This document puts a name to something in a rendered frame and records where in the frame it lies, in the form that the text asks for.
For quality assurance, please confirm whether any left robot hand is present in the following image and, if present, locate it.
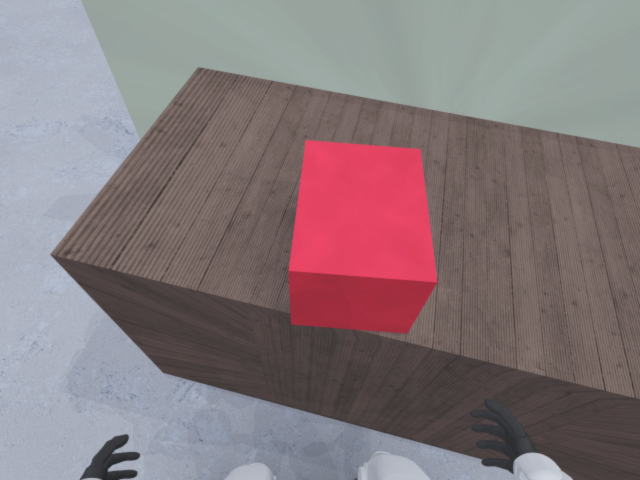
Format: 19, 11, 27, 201
80, 434, 140, 480

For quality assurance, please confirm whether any right robot hand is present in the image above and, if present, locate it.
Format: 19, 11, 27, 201
470, 399, 540, 474

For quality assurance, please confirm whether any pedestal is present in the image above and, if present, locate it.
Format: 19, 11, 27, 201
50, 67, 640, 480

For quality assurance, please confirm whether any right robot shin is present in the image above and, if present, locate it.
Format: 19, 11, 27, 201
369, 452, 390, 461

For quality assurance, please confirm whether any carton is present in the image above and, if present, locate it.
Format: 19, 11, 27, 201
289, 140, 437, 334

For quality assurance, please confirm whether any right robot forearm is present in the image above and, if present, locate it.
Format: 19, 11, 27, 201
513, 453, 573, 480

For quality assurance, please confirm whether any right robot thigh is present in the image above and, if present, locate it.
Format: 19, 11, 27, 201
358, 454, 430, 480

